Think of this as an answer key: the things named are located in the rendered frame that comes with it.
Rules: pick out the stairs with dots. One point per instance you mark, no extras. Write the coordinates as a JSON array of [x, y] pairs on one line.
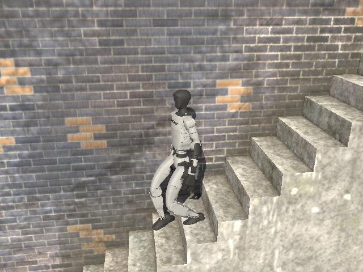
[[295, 204]]

